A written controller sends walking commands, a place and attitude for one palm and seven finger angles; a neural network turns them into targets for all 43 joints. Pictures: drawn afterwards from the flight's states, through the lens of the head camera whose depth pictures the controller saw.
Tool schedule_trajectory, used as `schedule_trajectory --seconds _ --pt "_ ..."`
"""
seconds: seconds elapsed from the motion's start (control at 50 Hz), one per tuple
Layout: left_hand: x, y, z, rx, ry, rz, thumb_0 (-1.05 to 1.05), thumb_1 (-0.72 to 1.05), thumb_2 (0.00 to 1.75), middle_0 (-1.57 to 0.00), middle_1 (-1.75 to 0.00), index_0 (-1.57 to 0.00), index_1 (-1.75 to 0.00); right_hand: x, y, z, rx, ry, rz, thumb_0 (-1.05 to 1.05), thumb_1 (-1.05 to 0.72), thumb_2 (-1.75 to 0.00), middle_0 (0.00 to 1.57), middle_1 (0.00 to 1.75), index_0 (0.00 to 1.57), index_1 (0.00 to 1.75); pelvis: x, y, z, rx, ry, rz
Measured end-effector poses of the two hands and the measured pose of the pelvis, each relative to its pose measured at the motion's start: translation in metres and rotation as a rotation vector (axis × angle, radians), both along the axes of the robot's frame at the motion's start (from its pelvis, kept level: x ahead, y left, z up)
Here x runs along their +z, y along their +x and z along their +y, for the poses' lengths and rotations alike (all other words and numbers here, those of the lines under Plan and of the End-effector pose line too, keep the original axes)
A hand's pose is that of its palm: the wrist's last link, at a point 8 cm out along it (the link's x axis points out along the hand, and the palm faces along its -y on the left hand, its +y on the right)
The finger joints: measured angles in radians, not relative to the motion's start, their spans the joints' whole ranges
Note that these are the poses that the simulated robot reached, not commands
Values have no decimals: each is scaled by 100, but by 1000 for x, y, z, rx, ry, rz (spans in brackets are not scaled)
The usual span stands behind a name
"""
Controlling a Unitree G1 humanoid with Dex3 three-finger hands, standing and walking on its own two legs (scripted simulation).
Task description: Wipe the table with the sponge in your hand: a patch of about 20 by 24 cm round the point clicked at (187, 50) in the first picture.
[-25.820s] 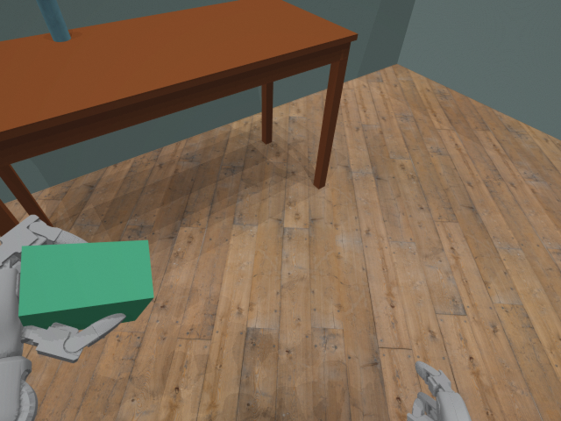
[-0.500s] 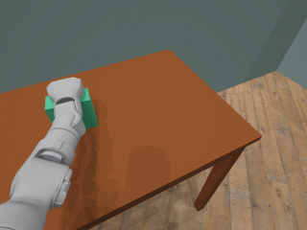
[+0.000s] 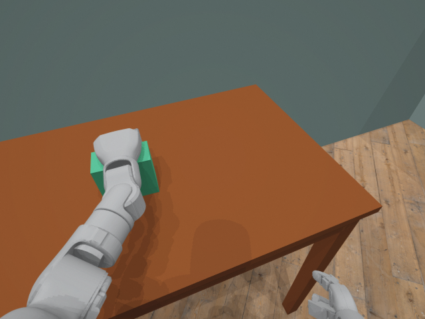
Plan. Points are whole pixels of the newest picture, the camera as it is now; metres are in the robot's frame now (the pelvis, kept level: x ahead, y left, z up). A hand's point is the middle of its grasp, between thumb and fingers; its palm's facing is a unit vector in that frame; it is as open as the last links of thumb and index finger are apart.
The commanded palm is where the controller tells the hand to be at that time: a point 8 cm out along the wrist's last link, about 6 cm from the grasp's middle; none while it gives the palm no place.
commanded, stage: wipe back along the third lane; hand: left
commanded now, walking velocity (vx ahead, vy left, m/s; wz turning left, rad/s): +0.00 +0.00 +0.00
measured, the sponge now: (129, 178) +0.39 +0.23 +0.05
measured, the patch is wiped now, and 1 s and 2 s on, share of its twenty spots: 0.85 0.85 0.85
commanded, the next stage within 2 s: slide back across to the middle lane in 1.20 s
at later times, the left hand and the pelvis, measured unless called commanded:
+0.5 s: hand (133, 180) +0.35 +0.19 +0.09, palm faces +0.07 -0.06 -1.00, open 10.0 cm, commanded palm +0.30 +0.18 +0.12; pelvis +0.01 -0.02 +0.00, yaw +0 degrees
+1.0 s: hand (139, 202) +0.30 +0.17 +0.09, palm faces +0.10 -0.07 -0.99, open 10.0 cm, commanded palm +0.25 +0.15 +0.12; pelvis -0.01 -0.03 +0.00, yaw -1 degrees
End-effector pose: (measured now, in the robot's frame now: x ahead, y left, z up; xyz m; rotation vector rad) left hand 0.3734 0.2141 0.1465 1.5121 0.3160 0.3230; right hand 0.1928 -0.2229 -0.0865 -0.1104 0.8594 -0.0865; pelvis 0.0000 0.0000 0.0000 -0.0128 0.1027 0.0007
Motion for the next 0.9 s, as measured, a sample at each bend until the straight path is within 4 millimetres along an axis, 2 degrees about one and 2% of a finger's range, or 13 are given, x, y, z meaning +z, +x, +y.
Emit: schedule_trajectory --seconds 0.14,0.36,0.54,0.68,0.9 --pt "-1 -9 -5 -17 5 -10 0 -48 107 -69 -138 -71 -139 6 17 3 42 7 -31 1 -91 -90 20 30 20 30 -1 4 -5 9 1 -10" --pt "-2 -29 -18 -27 -5 -38 0 -48 107 -69 -139 -71 -139 -2 14 -8 47 25 -3 2 -91 -90 20 30 20 30 -1 8 -13 6 6 -33" --pt "-1 -53 -27 -48 -28 -67 1 -48 107 -68 -139 -71 -139 3 19 -13 47 46 -53 2 -91 -90 20 30 19 30 -2 6 -17 -6 11 -49" --pt "-2 -76 -38 -56 -33 -90 1 -47 107 -68 -139 -70 -139 6 19 -14 60 50 -63 2 -91 -90 20 30 18 30 -2 -1 -19 -7 14 -72" --pt "-2 -91 -47 -47 -30 -81 1 -47 107 -68 -139 -70 -139 9 14 -12 64 70 -106 2 -91 -90 20 30 18 30 -3 -14 -24 -12 19 -86"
